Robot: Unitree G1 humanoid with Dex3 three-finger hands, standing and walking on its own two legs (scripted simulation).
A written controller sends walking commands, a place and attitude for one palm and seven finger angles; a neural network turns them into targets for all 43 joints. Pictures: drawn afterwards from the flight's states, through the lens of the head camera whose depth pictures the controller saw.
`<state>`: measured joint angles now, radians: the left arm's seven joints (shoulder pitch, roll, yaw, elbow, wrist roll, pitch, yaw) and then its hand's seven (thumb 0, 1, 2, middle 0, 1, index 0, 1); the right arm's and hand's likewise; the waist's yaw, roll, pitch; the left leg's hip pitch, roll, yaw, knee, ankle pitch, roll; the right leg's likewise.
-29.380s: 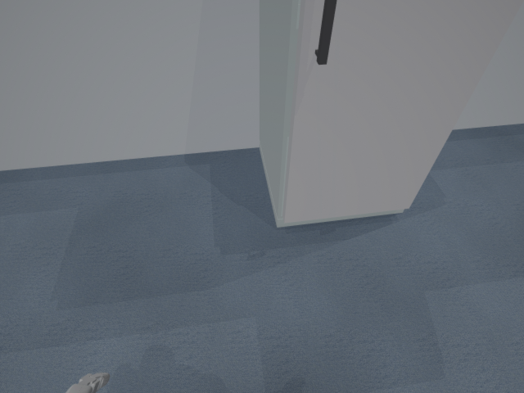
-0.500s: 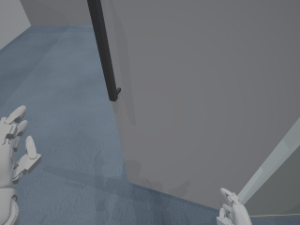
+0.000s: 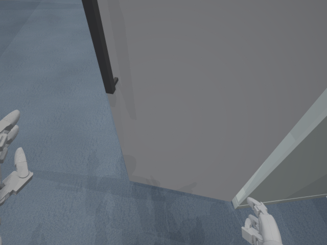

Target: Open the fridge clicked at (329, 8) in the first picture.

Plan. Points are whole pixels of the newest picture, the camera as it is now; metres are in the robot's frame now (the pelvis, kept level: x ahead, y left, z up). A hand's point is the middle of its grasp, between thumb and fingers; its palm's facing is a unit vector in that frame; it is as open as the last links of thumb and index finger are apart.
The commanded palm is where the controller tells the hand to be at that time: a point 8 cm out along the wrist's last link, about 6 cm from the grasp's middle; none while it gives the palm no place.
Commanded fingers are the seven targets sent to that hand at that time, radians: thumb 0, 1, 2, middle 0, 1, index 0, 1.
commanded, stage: step back with the hand held close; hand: left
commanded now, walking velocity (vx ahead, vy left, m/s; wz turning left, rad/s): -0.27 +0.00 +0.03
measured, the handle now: (100, 25) +0.52 +0.19 +0.27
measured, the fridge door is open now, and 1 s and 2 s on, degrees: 71 71 71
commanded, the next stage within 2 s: stop stepping back and stand still in 0.70 s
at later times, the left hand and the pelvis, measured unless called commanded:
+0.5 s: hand out of the picture +0.07 +0.27 +0.17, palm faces +0.55 -0.73 -0.40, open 7.4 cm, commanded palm +0.01 +0.31 +0.18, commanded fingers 0.00 0.90 0.90 -0.20 -0.30 -0.20 -0.30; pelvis -0.10 +0.00 -0.02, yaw +6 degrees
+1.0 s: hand out of the picture -0.02 +0.28 +0.17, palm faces +0.52 -0.78 -0.35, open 7.4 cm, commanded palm -0.10 +0.31 +0.18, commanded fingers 0.00 0.90 0.90 -0.20 -0.30 -0.20 -0.30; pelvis -0.22 +0.00 -0.01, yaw +3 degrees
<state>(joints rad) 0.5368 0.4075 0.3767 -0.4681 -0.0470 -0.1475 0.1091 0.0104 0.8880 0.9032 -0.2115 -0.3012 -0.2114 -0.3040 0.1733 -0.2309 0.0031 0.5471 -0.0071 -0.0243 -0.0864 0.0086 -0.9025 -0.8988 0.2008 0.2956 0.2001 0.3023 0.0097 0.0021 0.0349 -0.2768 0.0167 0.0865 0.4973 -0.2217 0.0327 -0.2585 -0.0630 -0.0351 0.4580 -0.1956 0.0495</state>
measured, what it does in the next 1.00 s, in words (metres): walks backwards: right foot, then left foot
